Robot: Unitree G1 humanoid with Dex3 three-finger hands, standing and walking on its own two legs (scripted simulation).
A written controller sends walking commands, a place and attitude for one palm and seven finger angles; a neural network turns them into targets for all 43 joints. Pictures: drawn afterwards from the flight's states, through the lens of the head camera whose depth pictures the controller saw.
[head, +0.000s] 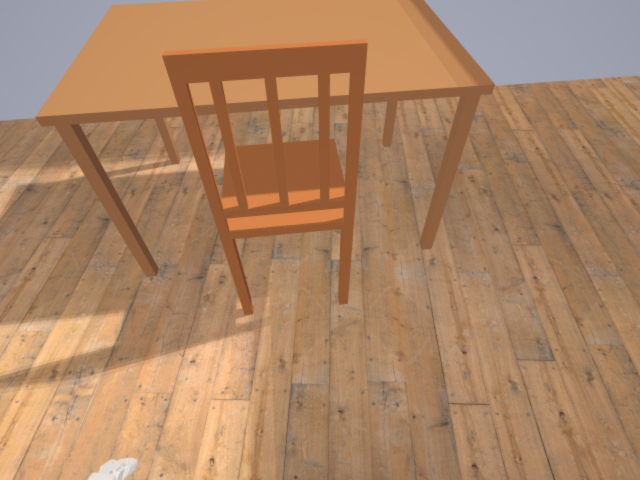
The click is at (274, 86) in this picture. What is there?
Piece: chair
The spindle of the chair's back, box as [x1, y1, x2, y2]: [264, 78, 288, 205]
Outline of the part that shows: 264,78 280,205 288,204 276,83 275,78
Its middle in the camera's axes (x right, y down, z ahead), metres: -0.10 -0.21 +0.90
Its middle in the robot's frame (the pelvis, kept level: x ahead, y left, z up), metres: +0.80 +0.14 -0.06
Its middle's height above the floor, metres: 0.70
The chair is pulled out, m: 0.00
